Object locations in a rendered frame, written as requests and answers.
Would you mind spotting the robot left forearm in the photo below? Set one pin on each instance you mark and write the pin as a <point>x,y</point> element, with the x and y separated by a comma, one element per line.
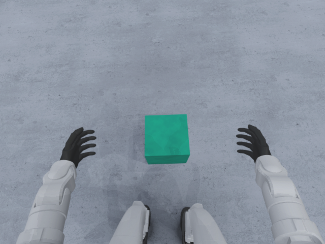
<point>49,211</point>

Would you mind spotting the robot right thigh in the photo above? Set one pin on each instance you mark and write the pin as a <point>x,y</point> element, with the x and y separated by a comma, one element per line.
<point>200,224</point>

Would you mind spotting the right robot foot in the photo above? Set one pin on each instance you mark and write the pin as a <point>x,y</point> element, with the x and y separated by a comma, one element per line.
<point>182,225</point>

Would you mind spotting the carton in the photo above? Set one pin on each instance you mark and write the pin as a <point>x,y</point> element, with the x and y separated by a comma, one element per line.
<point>166,139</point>

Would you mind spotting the right robot hand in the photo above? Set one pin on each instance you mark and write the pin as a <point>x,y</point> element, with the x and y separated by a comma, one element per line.
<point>258,143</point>

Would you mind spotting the left robot hand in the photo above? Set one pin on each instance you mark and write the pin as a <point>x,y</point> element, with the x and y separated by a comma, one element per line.
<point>73,149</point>

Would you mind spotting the robot right forearm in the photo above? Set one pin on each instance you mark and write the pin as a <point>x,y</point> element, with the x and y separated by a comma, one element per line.
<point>290,221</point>

